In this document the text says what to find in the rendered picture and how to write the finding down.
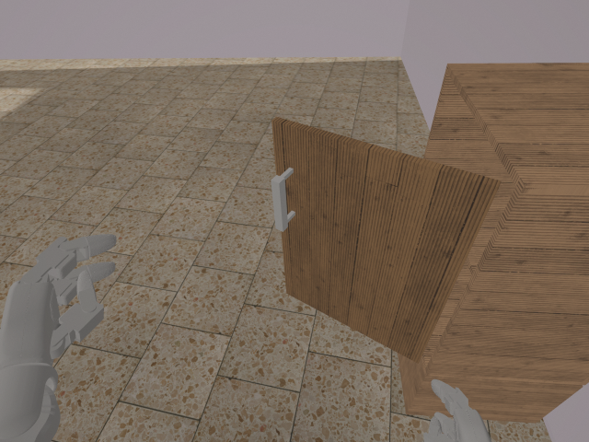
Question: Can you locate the left robot hand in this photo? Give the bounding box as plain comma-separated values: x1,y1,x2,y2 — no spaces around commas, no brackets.
0,234,117,369

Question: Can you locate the cupboard door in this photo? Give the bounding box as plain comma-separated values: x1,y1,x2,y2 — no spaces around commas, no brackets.
271,117,501,364

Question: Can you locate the left robot forearm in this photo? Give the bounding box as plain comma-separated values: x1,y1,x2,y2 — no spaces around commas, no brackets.
0,363,61,442

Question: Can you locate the right robot hand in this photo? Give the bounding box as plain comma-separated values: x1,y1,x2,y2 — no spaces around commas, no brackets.
423,379,491,442

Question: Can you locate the handle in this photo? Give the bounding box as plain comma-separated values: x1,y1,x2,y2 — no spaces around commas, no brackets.
271,168,295,232

